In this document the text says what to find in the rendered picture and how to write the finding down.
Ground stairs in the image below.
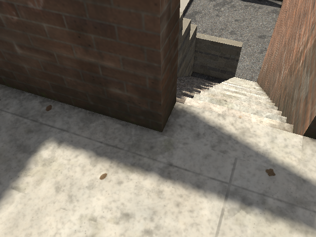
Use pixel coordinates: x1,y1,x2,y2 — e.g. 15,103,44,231
185,77,293,133

